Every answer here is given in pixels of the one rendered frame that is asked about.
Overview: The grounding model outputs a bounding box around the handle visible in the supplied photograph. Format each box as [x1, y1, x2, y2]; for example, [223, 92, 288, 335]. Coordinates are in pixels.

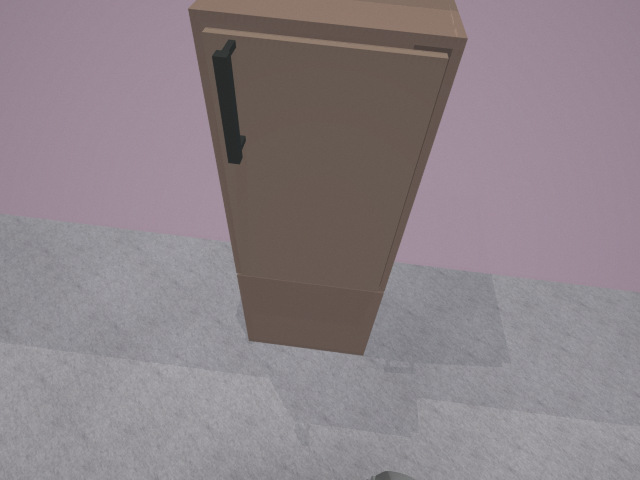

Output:
[212, 40, 246, 164]

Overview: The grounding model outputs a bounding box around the cupboard door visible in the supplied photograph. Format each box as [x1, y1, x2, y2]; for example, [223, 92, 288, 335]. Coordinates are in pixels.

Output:
[202, 27, 449, 292]

